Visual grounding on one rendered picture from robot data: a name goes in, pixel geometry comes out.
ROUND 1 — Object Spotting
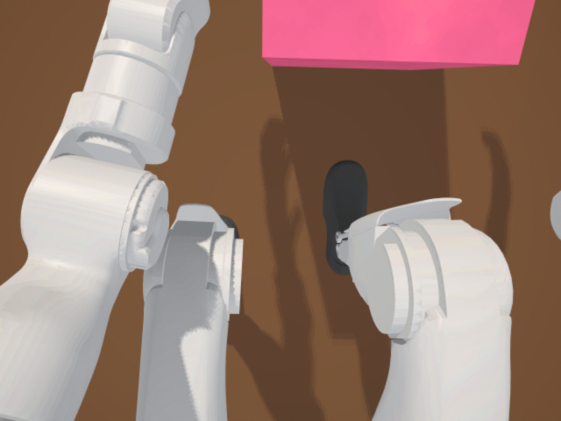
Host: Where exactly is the robot left shin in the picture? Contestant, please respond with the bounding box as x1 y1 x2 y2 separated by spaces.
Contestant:
143 203 229 301

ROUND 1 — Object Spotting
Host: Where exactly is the left robot foot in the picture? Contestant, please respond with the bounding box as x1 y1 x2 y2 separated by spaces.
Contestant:
219 215 239 239

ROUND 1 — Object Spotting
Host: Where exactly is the robot left upper arm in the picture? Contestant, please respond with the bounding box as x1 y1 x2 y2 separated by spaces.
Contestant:
0 153 169 421

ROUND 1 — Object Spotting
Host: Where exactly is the carton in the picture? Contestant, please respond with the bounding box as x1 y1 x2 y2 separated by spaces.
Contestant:
262 0 536 70

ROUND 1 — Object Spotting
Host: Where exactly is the left robot forearm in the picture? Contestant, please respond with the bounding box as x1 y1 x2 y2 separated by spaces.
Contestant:
21 0 210 241

